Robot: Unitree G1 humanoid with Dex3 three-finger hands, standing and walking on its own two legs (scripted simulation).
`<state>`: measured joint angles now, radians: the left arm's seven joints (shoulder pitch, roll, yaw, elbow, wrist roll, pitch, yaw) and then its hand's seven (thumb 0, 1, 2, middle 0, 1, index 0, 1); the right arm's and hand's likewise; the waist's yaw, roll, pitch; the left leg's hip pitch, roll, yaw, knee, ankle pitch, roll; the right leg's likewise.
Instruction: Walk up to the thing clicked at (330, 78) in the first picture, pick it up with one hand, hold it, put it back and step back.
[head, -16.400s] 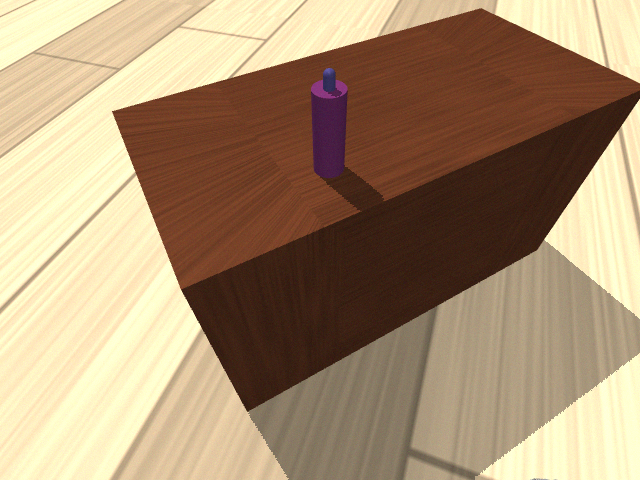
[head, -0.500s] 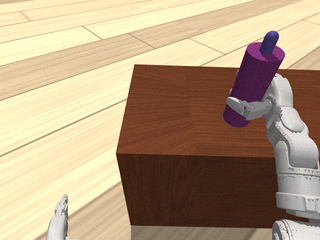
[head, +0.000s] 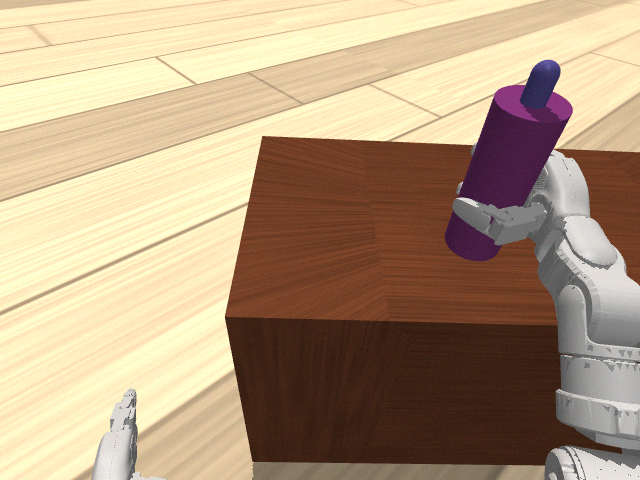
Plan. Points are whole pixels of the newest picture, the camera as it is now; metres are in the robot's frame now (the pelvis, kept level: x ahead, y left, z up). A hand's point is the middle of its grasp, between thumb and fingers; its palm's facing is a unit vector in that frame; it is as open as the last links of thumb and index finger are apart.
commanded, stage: hold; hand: right
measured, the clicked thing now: (503, 169) +0.34 -0.17 +0.26
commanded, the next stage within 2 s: none
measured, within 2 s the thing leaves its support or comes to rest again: neither
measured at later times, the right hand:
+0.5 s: hand (499, 205) +0.33 -0.17 +0.23, palm faces +0.11 +0.99 -0.01, open 9.6 cm
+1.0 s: hand (496, 199) +0.33 -0.17 +0.23, palm faces +0.12 +0.99 -0.01, open 9.6 cm
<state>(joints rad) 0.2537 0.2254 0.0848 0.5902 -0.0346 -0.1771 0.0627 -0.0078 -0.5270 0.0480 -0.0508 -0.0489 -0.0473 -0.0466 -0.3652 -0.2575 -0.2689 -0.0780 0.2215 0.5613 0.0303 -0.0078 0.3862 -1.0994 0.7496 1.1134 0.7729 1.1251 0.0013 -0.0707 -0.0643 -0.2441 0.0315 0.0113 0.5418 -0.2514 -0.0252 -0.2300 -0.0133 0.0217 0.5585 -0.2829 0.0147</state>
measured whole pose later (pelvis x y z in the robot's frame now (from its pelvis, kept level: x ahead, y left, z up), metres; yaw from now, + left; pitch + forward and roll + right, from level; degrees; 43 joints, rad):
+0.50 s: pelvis +0.00 +0.00 +0.00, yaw +0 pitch -3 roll +0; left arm 0.24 0.22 0.10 0.62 -0.03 -0.20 0.07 -0.01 -0.53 0.05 -0.06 -0.05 -0.05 -0.05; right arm -0.32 -0.26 -0.27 -0.12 0.23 0.58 0.03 -0.01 0.39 -1.10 0.75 1.11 0.77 1.13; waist 0.00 -0.07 -0.06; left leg -0.23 0.03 0.02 0.54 -0.25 -0.03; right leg -0.22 -0.01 0.03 0.56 -0.28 0.01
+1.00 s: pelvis +0.00 +0.00 +0.00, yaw +0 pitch -3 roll +0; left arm 0.25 0.23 0.10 0.61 -0.03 -0.22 0.07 -0.01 -0.53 0.05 -0.05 -0.05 -0.05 -0.05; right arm -0.33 -0.26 -0.28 -0.12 0.23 0.57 0.02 -0.01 0.39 -1.10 0.75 1.11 0.77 1.12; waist 0.01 -0.07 -0.06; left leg -0.23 0.03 0.01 0.54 -0.25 -0.02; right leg -0.22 -0.02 0.02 0.55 -0.27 0.02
